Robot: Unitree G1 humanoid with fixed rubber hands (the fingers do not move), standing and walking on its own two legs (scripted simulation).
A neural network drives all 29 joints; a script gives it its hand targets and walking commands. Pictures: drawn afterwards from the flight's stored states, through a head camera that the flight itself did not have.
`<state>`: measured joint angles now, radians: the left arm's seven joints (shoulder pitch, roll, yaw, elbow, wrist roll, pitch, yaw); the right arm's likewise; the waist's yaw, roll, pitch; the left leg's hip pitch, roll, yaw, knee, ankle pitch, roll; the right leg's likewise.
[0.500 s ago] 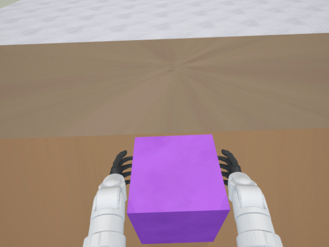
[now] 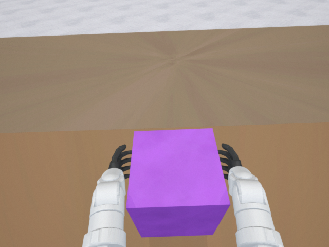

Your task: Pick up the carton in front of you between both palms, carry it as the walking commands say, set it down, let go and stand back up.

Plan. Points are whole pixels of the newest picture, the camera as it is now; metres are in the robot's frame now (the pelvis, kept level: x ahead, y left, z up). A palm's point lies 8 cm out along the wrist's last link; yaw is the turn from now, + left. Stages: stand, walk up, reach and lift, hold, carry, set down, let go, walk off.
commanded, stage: reach and lift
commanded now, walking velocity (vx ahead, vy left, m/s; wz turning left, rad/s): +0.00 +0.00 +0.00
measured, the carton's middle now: (175, 185) +0.30 +0.00 -0.04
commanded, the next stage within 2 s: hold in 0.42 s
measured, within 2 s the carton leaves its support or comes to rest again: neither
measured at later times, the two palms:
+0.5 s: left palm (114, 171) +0.30 +0.15 +0.05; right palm (235, 170) +0.29 -0.15 +0.04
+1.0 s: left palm (112, 172) +0.29 +0.15 +0.06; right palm (236, 170) +0.29 -0.15 +0.05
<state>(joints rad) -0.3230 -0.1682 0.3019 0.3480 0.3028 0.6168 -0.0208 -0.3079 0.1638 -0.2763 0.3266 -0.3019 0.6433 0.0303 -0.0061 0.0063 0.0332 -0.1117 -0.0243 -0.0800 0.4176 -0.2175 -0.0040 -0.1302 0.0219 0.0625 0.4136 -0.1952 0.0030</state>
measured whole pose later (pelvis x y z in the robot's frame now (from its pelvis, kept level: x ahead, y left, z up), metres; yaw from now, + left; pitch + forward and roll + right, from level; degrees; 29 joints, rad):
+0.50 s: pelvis +0.01 +0.00 +0.00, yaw +0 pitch -6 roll +0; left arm -0.26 -0.15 0.23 0.24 0.27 0.70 -0.01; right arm -0.24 0.15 -0.20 0.22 -0.26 0.72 0.01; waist 0.00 0.01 0.03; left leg -0.04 -0.02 -0.08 0.36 -0.20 0.00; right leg -0.06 0.02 0.07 0.35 -0.18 0.00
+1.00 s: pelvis -0.01 +0.00 +0.00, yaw +0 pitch -9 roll +0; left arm -0.31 -0.16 0.27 0.25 0.29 0.74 -0.02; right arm -0.30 0.16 -0.24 0.23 -0.28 0.76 0.02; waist 0.00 0.01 0.05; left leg -0.03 -0.02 -0.08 0.38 -0.20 0.00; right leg -0.05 0.02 0.07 0.37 -0.17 0.00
